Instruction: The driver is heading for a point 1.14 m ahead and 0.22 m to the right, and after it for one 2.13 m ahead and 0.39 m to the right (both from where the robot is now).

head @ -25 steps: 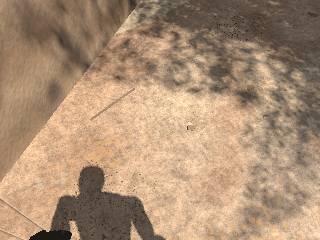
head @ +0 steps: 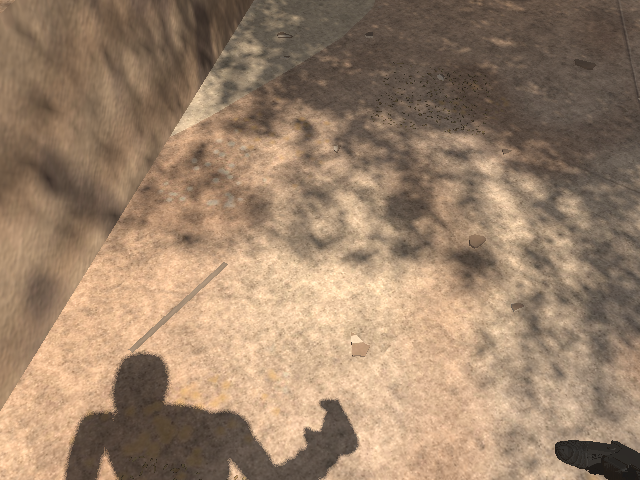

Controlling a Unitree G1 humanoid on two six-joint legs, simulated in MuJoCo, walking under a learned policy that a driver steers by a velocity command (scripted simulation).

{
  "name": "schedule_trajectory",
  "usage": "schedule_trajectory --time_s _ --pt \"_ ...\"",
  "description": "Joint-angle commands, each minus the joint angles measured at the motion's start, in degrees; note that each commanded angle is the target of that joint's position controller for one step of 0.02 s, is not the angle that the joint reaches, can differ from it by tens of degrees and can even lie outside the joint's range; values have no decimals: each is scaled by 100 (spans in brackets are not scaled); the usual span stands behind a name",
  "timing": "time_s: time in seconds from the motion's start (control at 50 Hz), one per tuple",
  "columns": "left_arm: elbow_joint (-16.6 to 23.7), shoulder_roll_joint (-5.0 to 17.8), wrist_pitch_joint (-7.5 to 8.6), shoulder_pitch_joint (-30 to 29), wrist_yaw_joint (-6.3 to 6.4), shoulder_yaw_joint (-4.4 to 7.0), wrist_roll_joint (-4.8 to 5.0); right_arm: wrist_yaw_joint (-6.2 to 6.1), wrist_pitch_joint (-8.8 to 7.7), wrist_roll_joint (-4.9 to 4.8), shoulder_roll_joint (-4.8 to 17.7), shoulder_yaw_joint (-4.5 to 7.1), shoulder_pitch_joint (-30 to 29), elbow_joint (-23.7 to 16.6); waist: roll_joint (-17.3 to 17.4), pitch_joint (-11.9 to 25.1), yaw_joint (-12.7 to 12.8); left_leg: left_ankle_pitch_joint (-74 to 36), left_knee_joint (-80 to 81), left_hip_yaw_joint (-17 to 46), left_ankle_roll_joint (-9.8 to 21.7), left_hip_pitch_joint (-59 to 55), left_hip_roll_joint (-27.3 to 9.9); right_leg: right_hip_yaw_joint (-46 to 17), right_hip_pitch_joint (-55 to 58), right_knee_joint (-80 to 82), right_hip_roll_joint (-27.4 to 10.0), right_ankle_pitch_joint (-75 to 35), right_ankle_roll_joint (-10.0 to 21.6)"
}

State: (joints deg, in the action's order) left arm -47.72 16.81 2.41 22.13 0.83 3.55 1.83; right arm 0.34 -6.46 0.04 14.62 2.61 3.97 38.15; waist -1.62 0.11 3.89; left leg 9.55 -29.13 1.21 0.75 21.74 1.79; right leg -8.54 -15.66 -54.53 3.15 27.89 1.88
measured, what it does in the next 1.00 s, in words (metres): walks ahead, turning right: right foot, then left foot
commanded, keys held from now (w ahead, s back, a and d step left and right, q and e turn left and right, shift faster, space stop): w+e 0.38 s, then w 0.62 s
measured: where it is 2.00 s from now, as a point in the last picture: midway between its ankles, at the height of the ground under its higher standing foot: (478, 277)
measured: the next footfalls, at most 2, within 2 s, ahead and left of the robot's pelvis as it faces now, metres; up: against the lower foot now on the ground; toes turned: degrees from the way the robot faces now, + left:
right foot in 0.42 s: +0.35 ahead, -0.19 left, +0.00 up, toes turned -18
left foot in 0.96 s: +0.71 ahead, -0.08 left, +0.00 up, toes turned -19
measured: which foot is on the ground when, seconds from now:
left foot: down 0.00-0.42, up 0.44-0.94, down 0.96-1.00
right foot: up 0.00-0.40, down 0.42-0.98, up 1.00-1.00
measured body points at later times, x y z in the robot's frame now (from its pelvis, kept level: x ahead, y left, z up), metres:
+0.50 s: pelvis +0.25 -0.08 -0.01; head +0.29 -0.10 +0.43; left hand +0.52 +0.11 -0.09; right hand +0.21 -0.37 -0.14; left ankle +0.12 +0.11 -0.64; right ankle +0.31 -0.18 -0.73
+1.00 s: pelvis +0.54 -0.13 -0.01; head +0.58 -0.13 +0.44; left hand +0.65 +0.14 -0.14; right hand +0.66 -0.43 -0.09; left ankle +0.68 -0.07 -0.73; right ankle +0.33 -0.18 -0.70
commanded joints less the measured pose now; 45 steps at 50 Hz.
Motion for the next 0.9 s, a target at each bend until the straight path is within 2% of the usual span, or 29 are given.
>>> schedule_trajectory --time_s 0.02,0.04,0.06,0.08,0.12,0.16,0.24,0.32,0.36,0.38,0.4,0.42,0.44,0.46,0.48,0.5,0.52,0.54,0.56,0.6,0.62,0.68,0.72,0.76,0.84,0.9 --pt "573 717 72 -320 4 157 2 -2 38 22 667 241 1056 14 608 168 -695 802 1438 2364 929 -2560 -1966 90 -2876 -1531 -670 -530 -106" --pt "646 656 51 -464 -14 175 -48 4 45 46 560 213 877 65 655 -20 -598 292 1555 1932 922 -2211 -1809 103 -2801 -1307 -805 -777 -139" --pt "697 551 16 -492 -57 171 -32 -1 38 75 548 204 790 104 785 -112 -501 -38 1700 1520 878 -1891 -1679 152 -2596 -1188 -932 -929 -156" --pt "748 432 -15 -538 -86 148 -13 -1 17 65 553 219 768 148 839 -132 -475 -303 1824 1241 896 -1737 -1624 232 -2522 -1096 -975 -1041 -186" --pt "903 304 -54 -726 -123 114 -31 -12 -18 35 681 273 805 242 717 -150 -453 -783 1990 833 1007 -1666 -1658 291 -2618 -806 -1027 -1313 -267" --pt "1046 252 -60 -959 -165 81 -57 -32 -18 32 828 323 847 328 571 -163 -476 -1193 2064 445 1055 -1712 -1687 326 -2689 -282 -1054 -1756 -323" --pt "1260 178 -4 -1581 -310 7 -61 -70 40 -8 1037 370 951 453 461 -266 -677 -1470 2085 -381 874 -1736 -1541 654 -2283 1024 -932 -2874 -217" --pt "1569 269 -23 -2123 -416 17 -51 -81 142 -124 1248 434 1255 639 471 -416 -770 -1841 1856 -739 688 -2285 -1740 922 -2181 1675 -789 -2629 33" --pt "1655 425 -50 -2047 -443 92 -75 -104 218 -163 1408 479 1273 662 601 -257 -607 -3341 1276 -963 563 -2552 -1775 1207 -1750 1812 -504 -2055 252" --pt "1622 567 -73 -1741 -436 173 -89 -125 264 -182 1503 505 1274 658 697 -12 -395 -4313 679 -1081 495 -2594 -1747 1388 -1231 1830 -273 -1770 386" --pt "1439 765 -90 -981 -405 306 -85 -143 305 -199 1488 483 1271 670 614 400 59 -4734 -335 -1234 376 -2307 -1619 1468 -99 2150 -27 -1959 580" --pt "1179 1100 -132 -7 -304 487 -68 -163 290 -122 1303 390 1399 661 348 899 506 -3859 -1733 -1284 180 -1241 -1424 1022 1614 2263 -127 -2196 805" --pt "1130 1781 -126 141 -207 581 -38 -82 191 147 506 116 1933 376 -1252 1402 -1 1220 -3962 -1209 -188 1335 -544 -1870 3705 2470 -1764 -1811 1684" --pt "1298 1509 -48 340 -228 457 -53 1 -7 1 742 88 1785 400 -945 2516 239 2539 -4946 156 -192 1961 -112 -3982 4116 3481 -2480 -968 2235" --pt "1188 1156 20 191 -267 350 -119 47 -81 -271 1152 220 1157 278 -461 1733 391 2054 -5040 356 -106 2448 -415 -3101 3650 3634 -2261 -1108 1870" --pt "1169 1040 65 -124 -266 306 -106 34 -126 -271 1077 172 889 185 -296 1039 218 1579 -4640 258 -27 2454 -656 -2288 2783 3646 -2019 -1489 1650" --pt "1189 847 85 -539 -255 239 -131 -19 -124 -134 1037 176 810 250 0 634 -18 1211 -4204 219 -35 2166 -876 -1700 1942 3688 -1801 -2078 1469" --pt "1242 657 109 -812 -254 166 -199 -36 -63 -69 1069 210 921 304 -100 453 -253 978 -3903 256 -45 1723 -1016 -1284 1311 3821 -1621 -2711 1392" --pt "1266 598 132 -930 -253 143 -235 -27 15 -60 1039 216 1083 356 -189 424 -404 840 -3772 272 -72 1406 -1057 -1111 945 3982 -1540 -2927 1392" --pt "1176 628 212 -930 -242 151 -194 -34 142 -21 842 183 1215 427 -124 351 -507 627 -3420 201 -193 1243 -1065 -749 588 4250 -1488 -3271 1462" --pt "1112 688 241 -886 -224 166 -186 -47 184 4 774 165 1097 393 -90 231 -503 389 -3190 179 -259 1336 -1062 -570 481 4369 -1455 -3347 1462" --pt "935 727 245 -697 -145 170 -176 -40 193 31 653 120 561 256 -74 -23 -346 -679 -2175 161 -357 1633 -1033 -129 550 4520 -1276 -3395 1292" --pt "834 750 224 -563 -112 166 -161 8 148 2 574 87 215 193 -102 -121 -197 -1369 -1397 92 -334 1522 -910 118 598 4546 -1147 -3202 1123" --pt "697 825 212 -345 -97 181 -130 64 111 -39 492 44 -172 102 -127 -246 -28 -1780 -807 -2 -299 1373 -775 168 668 4588 -1178 -2846 1058" --pt "423 889 137 31 -89 207 -97 191 55 -76 561 37 -681 -98 -144 -440 138 -1474 -204 11 -110 1631 -626 -4 1443 4302 -1519 -2932 1042" --pt "302 970 52 68 -43 245 -79 262 21 -66 674 70 -542 -128 -284 -328 -35 -794 57 -47 134 1369 -492 -94 1950 3877 -1714 -3731 884"
Velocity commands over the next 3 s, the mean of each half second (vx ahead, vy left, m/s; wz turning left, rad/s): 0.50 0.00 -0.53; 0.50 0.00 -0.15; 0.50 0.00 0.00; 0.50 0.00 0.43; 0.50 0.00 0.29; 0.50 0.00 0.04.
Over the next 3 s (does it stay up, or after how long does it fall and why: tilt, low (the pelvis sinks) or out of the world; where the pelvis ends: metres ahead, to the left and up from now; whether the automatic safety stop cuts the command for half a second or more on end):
stays up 1.63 -0.32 0.01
